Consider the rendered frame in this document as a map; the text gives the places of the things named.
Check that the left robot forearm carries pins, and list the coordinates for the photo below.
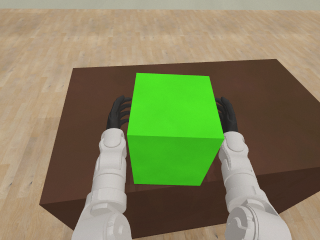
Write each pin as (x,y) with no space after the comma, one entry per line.
(108,187)

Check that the carton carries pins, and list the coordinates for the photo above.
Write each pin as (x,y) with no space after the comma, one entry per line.
(174,130)

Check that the right robot forearm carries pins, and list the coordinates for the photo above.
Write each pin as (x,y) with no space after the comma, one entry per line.
(239,179)

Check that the pedestal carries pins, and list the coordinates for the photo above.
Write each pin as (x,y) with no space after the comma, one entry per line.
(277,116)

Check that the right robot upper arm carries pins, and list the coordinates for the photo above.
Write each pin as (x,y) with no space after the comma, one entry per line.
(248,223)

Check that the right robot hand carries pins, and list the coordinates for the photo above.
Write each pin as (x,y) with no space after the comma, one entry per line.
(227,115)

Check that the left robot upper arm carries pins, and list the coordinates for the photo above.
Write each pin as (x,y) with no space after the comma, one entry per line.
(108,226)

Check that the left robot hand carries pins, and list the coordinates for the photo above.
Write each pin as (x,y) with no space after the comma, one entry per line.
(115,115)

